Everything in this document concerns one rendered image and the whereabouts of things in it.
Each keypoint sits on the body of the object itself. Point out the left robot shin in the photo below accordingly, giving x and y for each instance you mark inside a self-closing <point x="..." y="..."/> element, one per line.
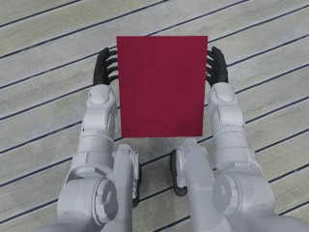
<point x="127" y="147"/>

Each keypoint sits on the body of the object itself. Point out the robot right thigh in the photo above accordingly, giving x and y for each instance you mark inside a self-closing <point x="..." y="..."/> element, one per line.
<point x="194" y="165"/>

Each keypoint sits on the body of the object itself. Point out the robot left forearm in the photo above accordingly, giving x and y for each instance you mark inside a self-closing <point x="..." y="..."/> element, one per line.
<point x="94" y="152"/>

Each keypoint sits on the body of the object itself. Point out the carton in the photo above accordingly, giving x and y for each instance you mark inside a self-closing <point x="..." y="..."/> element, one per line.
<point x="162" y="82"/>

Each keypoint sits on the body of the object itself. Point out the right robot upper arm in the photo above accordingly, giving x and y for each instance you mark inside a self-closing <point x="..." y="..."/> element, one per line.
<point x="247" y="202"/>

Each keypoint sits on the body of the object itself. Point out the right robot hand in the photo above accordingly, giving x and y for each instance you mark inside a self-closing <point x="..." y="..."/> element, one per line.
<point x="218" y="71"/>

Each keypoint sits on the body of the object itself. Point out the robot right forearm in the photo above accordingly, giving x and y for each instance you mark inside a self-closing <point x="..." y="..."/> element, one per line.
<point x="229" y="133"/>

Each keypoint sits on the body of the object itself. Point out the left robot hand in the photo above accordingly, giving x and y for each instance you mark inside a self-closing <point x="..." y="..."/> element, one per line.
<point x="101" y="72"/>

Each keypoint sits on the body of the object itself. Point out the left robot upper arm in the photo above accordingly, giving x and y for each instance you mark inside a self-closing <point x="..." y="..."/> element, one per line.
<point x="85" y="205"/>

